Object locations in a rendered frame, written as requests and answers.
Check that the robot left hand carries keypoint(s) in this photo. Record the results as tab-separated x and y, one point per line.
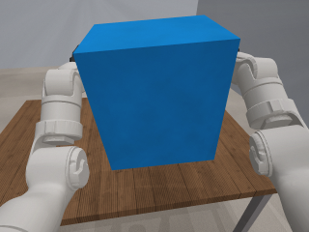
72	58

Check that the robot left upper arm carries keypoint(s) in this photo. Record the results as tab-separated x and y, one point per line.
53	175

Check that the table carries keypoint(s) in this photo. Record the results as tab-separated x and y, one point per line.
140	190

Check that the robot left forearm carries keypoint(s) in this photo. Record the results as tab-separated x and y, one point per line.
59	125

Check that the robot right upper arm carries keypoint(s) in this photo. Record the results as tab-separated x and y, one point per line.
282	154

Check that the carton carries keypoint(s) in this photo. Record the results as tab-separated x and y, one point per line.
158	88

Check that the robot right forearm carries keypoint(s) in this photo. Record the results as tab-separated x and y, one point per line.
267	103

